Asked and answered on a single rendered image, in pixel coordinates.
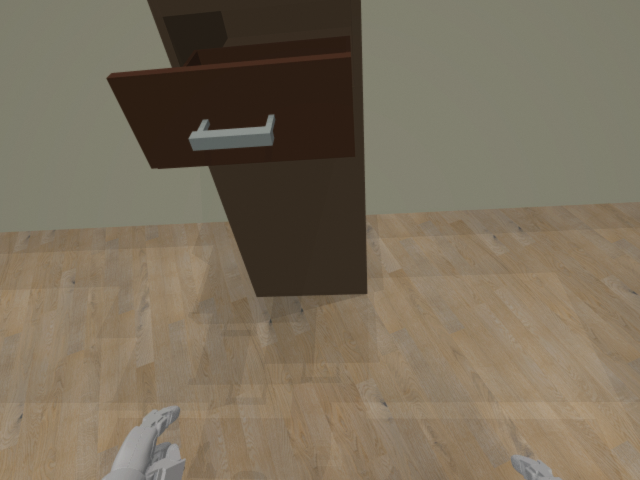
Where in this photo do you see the drawer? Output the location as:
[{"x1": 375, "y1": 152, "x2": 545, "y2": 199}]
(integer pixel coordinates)
[{"x1": 106, "y1": 36, "x2": 355, "y2": 169}]

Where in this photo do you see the right robot hand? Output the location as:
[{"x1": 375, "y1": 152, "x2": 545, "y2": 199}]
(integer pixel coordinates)
[{"x1": 511, "y1": 455, "x2": 562, "y2": 480}]

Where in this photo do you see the handle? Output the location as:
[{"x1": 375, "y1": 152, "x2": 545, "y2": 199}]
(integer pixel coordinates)
[{"x1": 189, "y1": 114, "x2": 275, "y2": 151}]

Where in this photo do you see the left robot hand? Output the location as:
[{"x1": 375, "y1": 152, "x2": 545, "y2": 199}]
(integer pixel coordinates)
[{"x1": 110, "y1": 406, "x2": 186, "y2": 480}]

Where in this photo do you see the cabinet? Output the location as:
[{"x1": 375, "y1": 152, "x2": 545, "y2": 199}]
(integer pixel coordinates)
[{"x1": 147, "y1": 0, "x2": 367, "y2": 297}]

